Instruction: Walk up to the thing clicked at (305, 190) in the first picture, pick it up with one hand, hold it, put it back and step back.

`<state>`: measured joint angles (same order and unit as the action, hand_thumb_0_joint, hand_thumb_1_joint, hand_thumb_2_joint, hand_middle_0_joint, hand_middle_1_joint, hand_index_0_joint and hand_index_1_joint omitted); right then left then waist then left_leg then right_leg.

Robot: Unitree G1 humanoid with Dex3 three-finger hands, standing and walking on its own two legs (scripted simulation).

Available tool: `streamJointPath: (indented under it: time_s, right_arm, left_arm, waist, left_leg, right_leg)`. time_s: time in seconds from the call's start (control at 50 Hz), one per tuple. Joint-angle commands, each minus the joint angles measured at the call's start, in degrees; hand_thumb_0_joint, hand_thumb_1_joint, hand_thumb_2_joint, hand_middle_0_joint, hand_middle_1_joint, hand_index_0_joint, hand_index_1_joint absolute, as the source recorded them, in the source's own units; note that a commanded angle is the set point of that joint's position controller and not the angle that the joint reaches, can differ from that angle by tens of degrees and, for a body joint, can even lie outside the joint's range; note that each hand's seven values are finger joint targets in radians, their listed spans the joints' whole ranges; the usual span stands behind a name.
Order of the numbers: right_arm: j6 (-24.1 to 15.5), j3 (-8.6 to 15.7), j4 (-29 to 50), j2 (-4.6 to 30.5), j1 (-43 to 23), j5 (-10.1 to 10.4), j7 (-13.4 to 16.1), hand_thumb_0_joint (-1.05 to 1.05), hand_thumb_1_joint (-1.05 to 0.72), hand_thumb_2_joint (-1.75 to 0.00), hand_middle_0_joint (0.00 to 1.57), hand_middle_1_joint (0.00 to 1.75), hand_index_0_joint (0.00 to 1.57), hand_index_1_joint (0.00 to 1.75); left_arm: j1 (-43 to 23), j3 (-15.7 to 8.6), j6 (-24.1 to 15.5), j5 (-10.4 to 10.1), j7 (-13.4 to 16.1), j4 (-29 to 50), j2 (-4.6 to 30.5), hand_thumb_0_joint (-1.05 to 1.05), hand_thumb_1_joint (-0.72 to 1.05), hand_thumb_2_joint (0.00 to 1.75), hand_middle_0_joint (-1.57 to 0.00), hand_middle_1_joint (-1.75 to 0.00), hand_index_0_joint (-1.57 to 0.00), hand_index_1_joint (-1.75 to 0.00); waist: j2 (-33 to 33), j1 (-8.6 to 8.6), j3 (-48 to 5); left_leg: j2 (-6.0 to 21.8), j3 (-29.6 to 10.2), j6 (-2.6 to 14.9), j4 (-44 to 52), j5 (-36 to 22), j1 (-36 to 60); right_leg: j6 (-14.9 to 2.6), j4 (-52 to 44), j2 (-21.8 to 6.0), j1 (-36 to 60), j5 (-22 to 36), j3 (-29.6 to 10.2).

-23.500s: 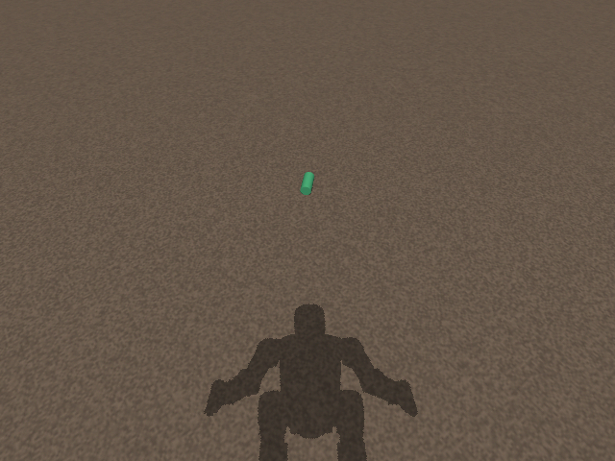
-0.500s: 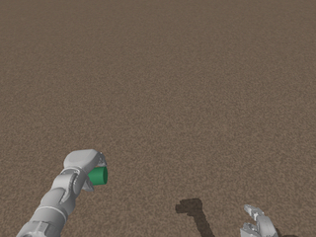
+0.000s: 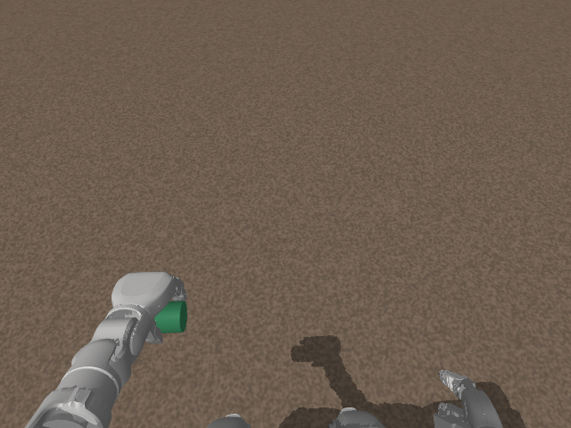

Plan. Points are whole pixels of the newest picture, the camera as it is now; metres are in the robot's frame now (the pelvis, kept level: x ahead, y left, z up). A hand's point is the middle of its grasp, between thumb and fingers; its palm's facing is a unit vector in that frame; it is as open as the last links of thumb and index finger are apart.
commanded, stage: crouch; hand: left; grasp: from above
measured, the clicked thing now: (152, 317) +0.30 +0.23 -0.13
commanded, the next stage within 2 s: lower in 1.64 s
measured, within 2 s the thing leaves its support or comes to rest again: neither
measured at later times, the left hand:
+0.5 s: hand (187, 316) +0.37 +0.23 -0.33, palm faces -0.45 +0.03 -0.89, open 8.0 cm
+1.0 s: hand (200, 323) +0.41 +0.24 -0.50, palm faces -0.45 -0.01 -0.89, open 8.0 cm
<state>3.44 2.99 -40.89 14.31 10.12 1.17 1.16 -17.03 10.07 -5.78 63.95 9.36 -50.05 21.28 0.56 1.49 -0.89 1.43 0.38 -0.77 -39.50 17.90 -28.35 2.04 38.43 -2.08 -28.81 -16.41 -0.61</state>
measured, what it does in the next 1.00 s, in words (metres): lowers itself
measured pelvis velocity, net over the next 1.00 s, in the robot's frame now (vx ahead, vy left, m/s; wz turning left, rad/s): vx -0.06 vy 0.00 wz -0.04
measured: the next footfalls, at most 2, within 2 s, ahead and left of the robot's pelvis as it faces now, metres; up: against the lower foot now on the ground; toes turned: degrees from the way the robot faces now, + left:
none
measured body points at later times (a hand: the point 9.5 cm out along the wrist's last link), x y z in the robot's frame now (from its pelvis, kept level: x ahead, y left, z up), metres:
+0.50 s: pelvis -0.05 +0.01 -0.20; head +0.13 +0.02 +0.22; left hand +0.39 +0.22 -0.28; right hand -0.02 -0.27 -0.32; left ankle +0.02 +0.13 -0.72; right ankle +0.03 -0.14 -0.72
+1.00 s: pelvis -0.06 +0.00 -0.33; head +0.19 +0.04 +0.05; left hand +0.42 +0.23 -0.45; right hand -0.01 -0.28 -0.44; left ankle +0.02 +0.13 -0.72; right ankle +0.03 -0.14 -0.72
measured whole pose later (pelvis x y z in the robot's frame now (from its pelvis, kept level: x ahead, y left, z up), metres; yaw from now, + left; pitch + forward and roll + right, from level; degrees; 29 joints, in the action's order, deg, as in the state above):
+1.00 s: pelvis -0.06 +0.00 -0.33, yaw -2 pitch +38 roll -6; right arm -4.0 1.0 -41.5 15.1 9.7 -6.6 -4.9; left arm -50.9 -3.7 -8.6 72.7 22.9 -76.7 33.9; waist 1.2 12.6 -7.4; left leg -0.1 -5.8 -1.2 -120.8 40.0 -119.3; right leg 3.1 116.7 -1.6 -117.1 -38.1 0.7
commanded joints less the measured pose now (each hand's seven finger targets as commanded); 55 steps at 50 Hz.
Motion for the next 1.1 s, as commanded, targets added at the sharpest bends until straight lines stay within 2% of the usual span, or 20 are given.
streamJointPath:
  time_s: [0.0,0.06,0.1,0.16,0.22,0.24,0.34,0.4,0.44,0.5,0.56,0.68,0.7,0.78,0.84,0.88,0.92,0.96,0.98,1.08]
  right_arm:
    - [-1.83,4.14,2.58,9.17,3.89,-1.38,-0.35,0.0,-0.88,-0.89,0.2,0.3,0.2,0.3]
    - [-2.31,4.43,2.46,9.6,5.52,-2.1,-0.76,0.0,-0.88,-0.89,0.2,0.3,0.2,0.3]
    - [-2.76,4.43,2.41,10.01,6.14,-2.43,-0.81,0.0,-0.88,-0.89,0.2,0.3,0.2,0.3]
    - [-3.55,4.43,2.49,10.35,7.54,-2.9,-0.39,0.0,-0.89,-0.89,0.2,0.3,0.2,0.3]
    - [-4.18,4.63,2.16,10.75,8.15,-3.31,0.12,0.0,-0.88,-0.89,0.2,0.3,0.2,0.3]
    - [-4.31,4.57,1.92,10.87,8.6,-3.45,0.29,0.0,-0.88,-0.89,0.2,0.3,0.2,0.3]
    - [-4.74,4.57,1.99,11.2,9.31,-4.11,0.51,0.0,-0.88,-0.89,0.2,0.3,0.2,0.3]
    - [-5.08,4.3,1.79,11.12,9.61,-4.44,0.44,0.0,-0.88,-0.89,0.2,0.3,0.2,0.3]
    - [-5.44,4.09,1.47,11.29,9.87,-4.58,0.25,0.0,-0.89,-0.89,0.2,0.3,0.2,0.3]
    - [-6.1,3.69,1.66,11.62,10.4,-4.83,-0.24,0.0,-0.88,-0.89,0.2,0.3,0.2,0.3]
    - [-6.79,3.51,1.18,11.79,10.87,-5.22,-1.02,0.0,-0.88,-0.89,0.2,0.3,0.2,0.3]
    - [-7.68,2.88,-0.24,12.65,12.85,-6.35,-2.57,0.0,-0.89,-0.9,0.2,0.3,0.2,0.3]
    - [-7.82,2.84,-0.5,12.53,13.31,-6.67,-2.88,0.0,-0.89,-0.9,0.2,0.3,0.2,0.3]
    - [-7.92,2.49,-0.99,12.8,14.07,-7.36,-4.0,0.0,-0.89,-0.9,0.2,0.3,0.2,0.3]
    - [-7.86,2.55,-0.91,12.93,14.14,-7.84,-4.74,0.0,-0.9,-0.9,0.2,0.3,0.2,0.3]
    - [-7.68,2.3,-0.78,13.05,13.75,-7.79,-4.95,0.0,-0.9,-0.9,0.2,0.3,0.2,0.3]
    - [-7.65,2.06,-0.32,13.16,13.57,-7.94,-5.36,0.0,-0.9,-0.9,0.2,0.3,0.2,0.3]
    - [-7.76,2.31,-0.25,13.59,14.04,-7.88,-5.78,0.0,-0.9,-0.9,0.2,0.3,0.2,0.3]
    - [-7.69,2.17,-0.34,13.53,13.72,-7.91,-5.79,0.0,-0.9,-0.9,0.2,0.3,0.2,0.3]
    - [-7.45,1.82,0.03,13.82,13.98,-7.94,-6.46,0.0,-0.9,-0.9,0.2,0.3,0.2,0.3]
  left_arm:
    - [-27.17,-6.29,-0.01,2.89,9.22,5.35,12.47,0.0,0.83,0.43,-1.22,-0.23,-1.22,-0.24]
    - [-29.56,-4.83,0.01,4.23,11.79,-0.41,10.08,0.0,0.79,0.38,-1.17,-0.25,-1.18,-0.25]
    - [-32.52,-5.57,0.45,5.06,13.52,-3.84,11.39,0.0,0.74,0.36,-1.13,-0.24,-1.14,-0.23]
    - [-38.82,-7.09,0.8,4.8,15.12,-3.4,14.45,0.0,0.7,0.33,-1.09,-0.25,-1.11,-0.24]
    - [-39.64,-7.09,1.9,3.9,15.86,-5.69,13.98,0.0,0.74,0.32,-1.12,-0.23,-1.13,-0.22]
    - [-40.03,-6.95,2.3,3.75,15.86,-7.06,13.75,0.0,0.73,0.33,-1.12,-0.22,-1.13,-0.21]
    - [-39.27,-11.51,3.83,3.71,15.33,-9.15,20.22,0.0,0.78,0.38,-1.16,-0.23,-1.17,-0.23]
    - [-44.09,-11.66,3.91,3.78,14.43,-8.8,20.94,0.0,0.8,0.43,-1.2,-0.24,-1.19,-0.25]
    - [-43.3,-12.57,3.59,3.89,13.85,-11.78,22.25,0.0,0.81,0.41,-1.2,-0.24,-1.2,-0.25]
    - [-46.68,-13.68,1.78,4.26,13.09,-11.0,24.25,0.0,0.81,0.43,-1.19,-0.25,-1.19,-0.26]
    - [-48.3,-13.43,-0.11,4.1,12.81,-11.4,23.58,0.0,0.86,0.42,-1.22,-0.25,-1.23,-0.25]
    - [-53.64,-15.38,-3.03,5.91,14.52,-10.0,26.67,0.0,0.88,0.48,-1.25,-0.27,-1.25,-0.27]
    - [-54.99,-15.08,-3.44,6.11,14.76,-9.88,26.08,0.0,0.87,0.48,-1.25,-0.27,-1.25,-0.27]
    - [-55.09,-16.62,-3.65,7.48,16.02,-11.09,28.44,0.0,0.87,0.49,-1.26,-0.25,-1.25,-0.26]
    - [-56.81,-15.87,-3.33,8.17,16.59,-12.69,27.3,0.0,0.87,0.49,-1.26,-0.24,-1.25,-0.26]
    - [-56.89,-16.39,-2.97,8.52,17.18,-14.33,28.66,0.0,0.84,0.48,-1.25,-0.22,-1.24,-0.23]
    - [-55.79,-17.05,-2.38,8.27,17.24,-14.98,29.29,0.0,0.88,0.49,-1.27,-0.23,-1.26,-0.24]
    - [-56.87,-16.26,-2.08,8.13,16.81,-16.6,28.42,0.0,0.89,0.48,-1.27,-0.25,-1.26,-0.25]
    - [-56.81,-16.05,-1.92,8.08,16.74,-17.18,27.98,0.0,0.86,0.49,-1.25,-0.24,-1.24,-0.25]
    - [-58.09,-16.52,-2.29,7.4,15.41,-17.76,30.09,0.0,0.87,0.48,-1.25,-0.26,-1.24,-0.26]
  waist:
    - [1.45,2.95,-20.92]
    - [2.03,4.24,-23.43]
    - [2.32,4.8,-24.87]
    - [6.89,4.51,-31.55]
    - [7.94,5.21,-36.84]
    - [7.52,5.69,-37.67]
    - [7.16,4.94,-43.29]
    - [8.46,6.79,-43.84]
    - [7.52,7.01,-42.27]
    - [8.96,8.16,-43.38]
    - [8.35,9.17,-44.35]
    - [13.25,9.95,-51.6]
    - [13.95,10.69,-52.04]
    - [15.9,10.21,-53.1]
    - [17.44,11.06,-51.35]
    - [17.09,10.76,-50.97]
    - [17.69,10.41,-50.45]
    - [17.18,11.87,-49.24]
    - [16.49,11.79,-48.41]
    - [15.87,12.25,-49.45]
  left_leg:
    - [-1.85,0.75,-0.07,-7.34,-9.55,0.28]
    - [-1.54,0.2,0.08,-14.13,-6.25,-6.71]
    - [-1.65,0.09,0.36,-18.33,-2.76,-13.63]
    - [-1.48,-0.54,0.06,-23.59,-0.44,-18.19]
    - [-1.04,-1.84,0.4,-28.86,-0.79,-21.74]
    - [-0.92,-2.19,0.53,-30.58,-0.8,-23.8]
    - [-1.4,-1.89,0.92,-38.28,1.75,-34.75]
    - [-1.46,-2.08,0.92,-42.2,5.07,-39.86]
    - [-1.56,-2.33,1.1,-44.76,7.91,-43.59]
    - [-1.86,-2.88,1.07,-47.74,12.24,-47.98]
    - [-2.0,-3.28,1.35,-51.41,15.13,-50.97]
    - [-2.09,-3.3,1.02,-58.61,7.89,-49.76]
    - [-2.14,-2.75,1.16,-60.29,6.66,-50.19]
    - [-2.08,-2.95,0.84,-63.57,2.33,-50.15]
    - [-1.82,-2.68,0.83,-65.44,3.07,-51.22]
    - [-2.05,-2.11,1.1,-66.74,4.09,-53.79]
    - [-2.12,-2.05,0.98,-67.26,4.29,-55.32]
    - [-1.85,-2.2,1.04,-68.31,4.85,-56.34]
    - [-1.99,-2.07,1.2,-68.67,5.46,-57.69]
    - [-1.97,-1.78,1.48,-71.99,4.45,-60.71]
  right_leg:
    - [-2.41,4.68,2.44,-6.6,8.06,1.25]
    - [-2.95,11.89,2.57,-15.92,4.83,1.81]
    - [-2.89,16.21,2.51,-20.24,2.1,1.83]
    - [-3.36,23.1,2.59,-27.57,-0.59,2.15]
    - [-3.94,29.64,2.88,-33.95,-0.91,3.03]
    - [-4.01,31.7,2.92,-35.46,-0.93,3.24]
    - [-3.88,39.43,2.39,-39.61,-2.79,3.07]
    - [-3.81,43.31,2.28,-45.21,-5.46,3.18]
    - [-3.85,45.59,2.19,-49.49,-8.28,3.48]
    - [-3.99,49.16,2.06,-54.3,-12.01,3.71]
    - [-3.97,51.74,2.07,-58.24,-14.51,4.21]
    - [-4.11,58.58,1.84,-63.26,-9.21,4.91]
    - [-3.95,59.18,1.8,-63.1,-7.9,4.84]
    - [-4.11,63.22,1.58,-65.79,-5.23,5.19]
    - [-4.13,64.54,1.69,-68.64,-5.71,5.59]
    - [-4.09,65.44,1.96,-68.92,-5.75,5.57]
    - [-4.11,66.71,1.88,-69.24,-6.05,5.83]
    - [-4.03,67.68,1.83,-70.38,-6.05,6.2]
    - [-3.96,67.8,1.99,-70.56,-6.21,6.25]
    - [-3.67,70.2,2.16,-69.74,-4.69,6.12]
